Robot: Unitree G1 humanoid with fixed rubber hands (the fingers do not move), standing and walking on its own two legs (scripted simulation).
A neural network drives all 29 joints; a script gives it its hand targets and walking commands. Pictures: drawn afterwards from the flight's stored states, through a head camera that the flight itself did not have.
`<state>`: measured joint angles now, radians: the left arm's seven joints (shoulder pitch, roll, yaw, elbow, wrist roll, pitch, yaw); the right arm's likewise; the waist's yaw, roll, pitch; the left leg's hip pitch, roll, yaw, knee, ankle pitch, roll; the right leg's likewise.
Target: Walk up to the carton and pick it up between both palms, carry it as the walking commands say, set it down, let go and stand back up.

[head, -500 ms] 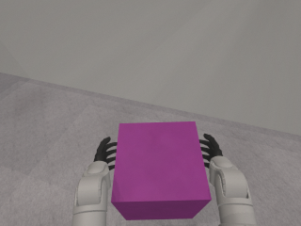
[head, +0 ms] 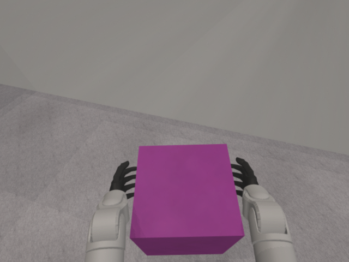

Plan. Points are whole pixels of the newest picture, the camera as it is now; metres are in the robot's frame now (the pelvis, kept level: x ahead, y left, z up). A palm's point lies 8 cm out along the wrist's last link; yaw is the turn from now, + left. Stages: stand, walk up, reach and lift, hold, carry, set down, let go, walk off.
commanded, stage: carry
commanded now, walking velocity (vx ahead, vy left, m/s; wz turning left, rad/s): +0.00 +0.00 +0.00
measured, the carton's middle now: (183, 203) +0.28 +0.00 -0.04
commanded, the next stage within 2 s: none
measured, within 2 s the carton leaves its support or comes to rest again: neither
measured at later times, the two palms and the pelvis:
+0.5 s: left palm (116, 197) +0.26 +0.15 +0.04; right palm (249, 193) +0.26 -0.15 +0.04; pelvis -0.01 +0.00 +0.00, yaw +0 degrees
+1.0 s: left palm (110, 194) +0.25 +0.16 +0.07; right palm (250, 190) +0.25 -0.14 +0.07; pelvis -0.01 +0.01 +0.00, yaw +0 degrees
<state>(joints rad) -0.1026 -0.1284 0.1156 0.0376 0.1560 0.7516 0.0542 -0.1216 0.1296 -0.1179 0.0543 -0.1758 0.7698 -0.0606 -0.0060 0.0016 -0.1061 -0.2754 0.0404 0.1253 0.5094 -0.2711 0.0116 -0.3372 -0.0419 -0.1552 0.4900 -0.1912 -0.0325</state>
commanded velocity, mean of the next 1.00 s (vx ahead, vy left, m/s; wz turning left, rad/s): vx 0.00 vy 0.00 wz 0.00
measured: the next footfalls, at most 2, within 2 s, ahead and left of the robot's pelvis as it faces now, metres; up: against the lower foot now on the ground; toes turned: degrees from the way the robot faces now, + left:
none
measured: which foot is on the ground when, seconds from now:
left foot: down 0.00-1.00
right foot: down 0.00-1.00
